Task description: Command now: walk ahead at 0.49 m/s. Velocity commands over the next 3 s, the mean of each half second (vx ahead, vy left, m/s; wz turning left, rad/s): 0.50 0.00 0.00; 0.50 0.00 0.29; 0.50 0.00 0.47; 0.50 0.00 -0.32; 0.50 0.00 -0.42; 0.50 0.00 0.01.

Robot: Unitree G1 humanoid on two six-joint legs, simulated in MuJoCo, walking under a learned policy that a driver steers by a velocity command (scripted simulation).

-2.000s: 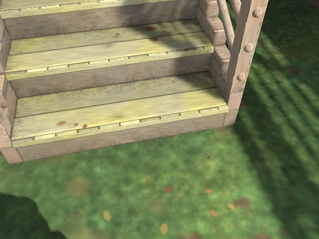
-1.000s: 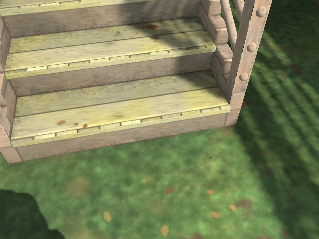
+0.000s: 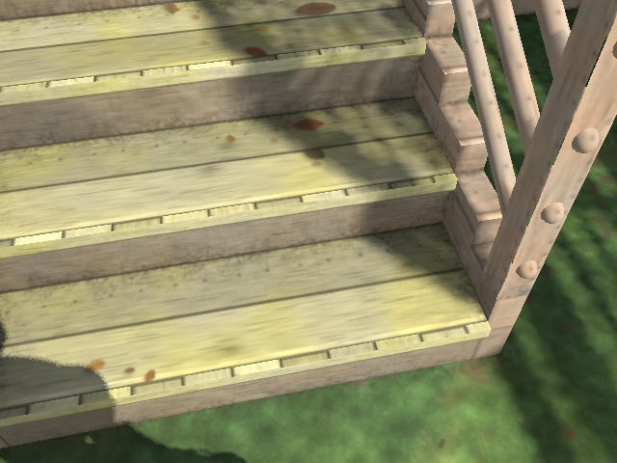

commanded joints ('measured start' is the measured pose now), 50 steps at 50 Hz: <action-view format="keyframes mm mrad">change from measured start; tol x32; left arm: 1 40 87 7 -22 -7 -28 3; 50 192 39 -7 -15 31 -15 17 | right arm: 1 31 -40 -7 -37 -5 20 10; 50 -180 94 -3 -233 9 70 -61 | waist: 1 -33 -55 47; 18 -105 109 -406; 50 22 -113 25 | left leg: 1 -75 45 13 -85 92 -23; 13 20 -84 112 -611 141 3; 17 837 268 -340 -662 344 227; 31 263 83 -54 -937 432 112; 38 289 81 -124 -582 681 145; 41 -165 -145 19 128 -285 31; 50 -737 -54 -8 1104 -163 33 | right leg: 1 -38 -282 230 -235 188 -87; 15 250 -266 115 197 868 -10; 18 -370 -35 98 962 -318 48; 19 -414 -108 162 980 -244 32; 38 -32 -79 15 128 -7 76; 41 284 -589 571 -46 412 -124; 44 -25 -468 455 -203 -428 -95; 50 32 -475 235 -134 -143 -58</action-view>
